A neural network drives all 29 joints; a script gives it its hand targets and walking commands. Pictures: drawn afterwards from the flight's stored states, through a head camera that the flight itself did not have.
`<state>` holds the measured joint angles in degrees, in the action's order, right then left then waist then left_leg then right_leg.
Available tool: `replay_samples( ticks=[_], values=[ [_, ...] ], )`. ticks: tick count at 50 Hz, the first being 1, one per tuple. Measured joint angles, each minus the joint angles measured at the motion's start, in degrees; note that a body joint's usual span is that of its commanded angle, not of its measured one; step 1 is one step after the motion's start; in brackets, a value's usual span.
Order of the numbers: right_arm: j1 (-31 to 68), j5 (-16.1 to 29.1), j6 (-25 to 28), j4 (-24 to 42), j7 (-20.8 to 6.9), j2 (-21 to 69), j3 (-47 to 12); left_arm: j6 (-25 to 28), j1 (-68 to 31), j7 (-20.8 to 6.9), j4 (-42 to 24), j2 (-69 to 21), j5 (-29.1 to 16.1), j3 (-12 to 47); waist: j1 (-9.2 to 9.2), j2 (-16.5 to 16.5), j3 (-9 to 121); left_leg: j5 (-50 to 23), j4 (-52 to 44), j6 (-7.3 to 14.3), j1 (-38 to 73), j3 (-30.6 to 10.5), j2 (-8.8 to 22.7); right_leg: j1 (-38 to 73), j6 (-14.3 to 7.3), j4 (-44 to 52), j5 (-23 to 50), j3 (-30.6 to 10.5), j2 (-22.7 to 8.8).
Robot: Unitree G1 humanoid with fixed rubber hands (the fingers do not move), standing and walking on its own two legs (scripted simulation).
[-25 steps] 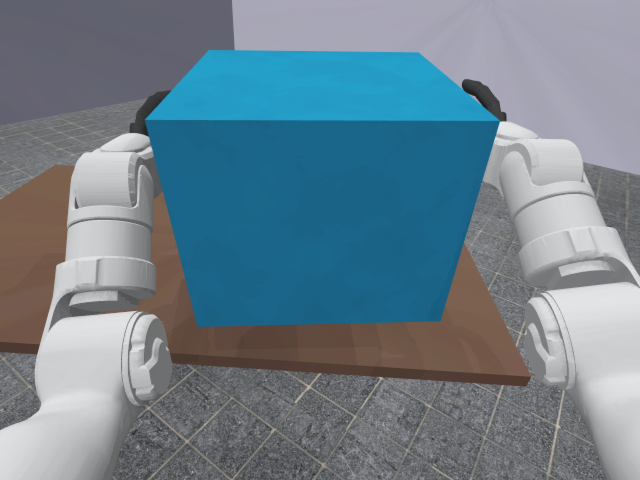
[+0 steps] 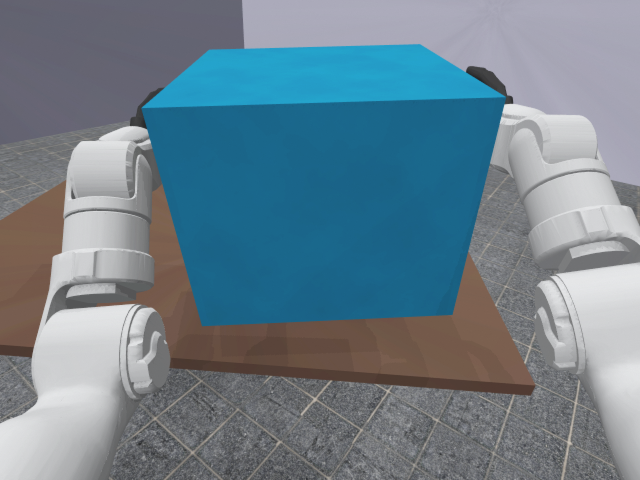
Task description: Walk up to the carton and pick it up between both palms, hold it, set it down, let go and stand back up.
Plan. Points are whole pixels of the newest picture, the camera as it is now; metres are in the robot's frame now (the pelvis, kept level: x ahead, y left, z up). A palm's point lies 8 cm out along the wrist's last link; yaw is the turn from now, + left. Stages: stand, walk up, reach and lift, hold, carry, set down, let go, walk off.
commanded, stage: hold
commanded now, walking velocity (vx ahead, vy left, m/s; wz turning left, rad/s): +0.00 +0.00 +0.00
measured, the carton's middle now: (321, 171) +0.40 +0.01 +0.29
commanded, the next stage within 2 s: none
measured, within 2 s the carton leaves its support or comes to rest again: neither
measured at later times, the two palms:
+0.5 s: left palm (156, 135) +0.37 +0.19 +0.34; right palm (492, 138) +0.37 -0.19 +0.35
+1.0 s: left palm (161, 138) +0.37 +0.19 +0.34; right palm (498, 133) +0.37 -0.19 +0.36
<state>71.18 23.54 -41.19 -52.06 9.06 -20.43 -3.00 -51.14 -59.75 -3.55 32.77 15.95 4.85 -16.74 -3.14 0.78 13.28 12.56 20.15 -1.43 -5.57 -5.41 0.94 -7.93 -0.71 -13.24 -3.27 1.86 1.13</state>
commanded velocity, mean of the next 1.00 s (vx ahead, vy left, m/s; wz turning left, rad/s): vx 0.00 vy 0.00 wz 0.00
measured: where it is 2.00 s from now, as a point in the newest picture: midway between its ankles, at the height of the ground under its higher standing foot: outside the picture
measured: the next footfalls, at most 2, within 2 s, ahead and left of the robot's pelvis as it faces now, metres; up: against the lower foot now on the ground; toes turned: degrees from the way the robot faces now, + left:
none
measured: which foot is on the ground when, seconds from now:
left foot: down 0.00-1.00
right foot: down 0.00-1.00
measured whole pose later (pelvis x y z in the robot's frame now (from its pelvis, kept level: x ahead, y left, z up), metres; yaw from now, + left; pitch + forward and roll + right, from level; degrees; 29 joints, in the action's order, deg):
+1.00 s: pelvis +0.00 -0.01 +0.00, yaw +0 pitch +0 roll -1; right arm 72.4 23.0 -43.5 -51.0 9.4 -20.7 -1.8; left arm -51.8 -62.4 -4.7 34.0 16.9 5.6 -16.7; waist -3.0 -1.1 13.2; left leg 12.5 20.4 -2.2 -7.6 -6.1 1.4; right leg -9.9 -1.3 -13.8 -3.5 2.5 1.6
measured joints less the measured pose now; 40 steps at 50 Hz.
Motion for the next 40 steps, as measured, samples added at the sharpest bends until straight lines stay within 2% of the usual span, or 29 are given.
replay_samples(
  ticks=[10,14,19,27,34,40],
  values=[
    [4.6,-1.9,-0.5,-5.2,-1.5,-0.9,2.0,-0.5,-4.4,-0.4,3.8,0.2,1.0,0.6,0.92,-1.4,0.3,-0.1,0.5,-0.7,-2.0,-0.3,0.3,-2.4,-0.6,-1.3,-0.3,0.3,0.3],
    [4.7,-1.3,-1.0,-3.8,-1.1,-1.0,0.3,-0.4,-5.4,-0.9,4.6,0.7,1.3,-0.8,0.85,-2.3,0.2,-0.3,0.2,-0.9,-2.5,-0.5,0.7,-3.0,-0.8,-1.4,-0.4,0.5,0.6],
    [2.8,0.4,-1.9,-0.2,0.6,-0.2,-1.2,-0.5,-5.1,-2.4,4.3,2.1,1.6,-1.9,0.48,-2.6,0.0,-0.5,-0.2,-1.2,-2.5,-1.0,1.1,-3.0,-1.2,-1.3,-0.5,1.0,1.0],
    [-0.6,0.3,-2.3,4.5,2.8,1.9,0.9,0.2,-3.6,-3.4,3.3,4.1,0.2,-0.4,-0.38,-1.6,-0.4,-0.5,0.0,-1.6,-2.7,-2.5,1.2,-2.4,-1.5,-0.9,-0.6,2.4,1.1],
    [-0.9,-0.5,-2.3,4.7,2.9,2.4,3.1,0.6,-2.9,-3.0,2.4,4.2,-0.7,1.2,-0.88,-0.9,-0.5,-0.6,0.4,-1.5,-3.0,-2.7,0.7,-2.2,-1.3,-0.4,-0.2,2.6,0.7],
    [0.0,-0.7,-2.2,3.2,1.8,1.3,3.1,0.3,-2.5,-1.9,1.6,2.8,-0.4,1.4,-0.71,-1.0,-0.5,-0.5,0.4,-1.1,-2.7,-1.9,0.4,-2.0,-0.9,-0.2,0.0,1.8,0.3]
  ],
)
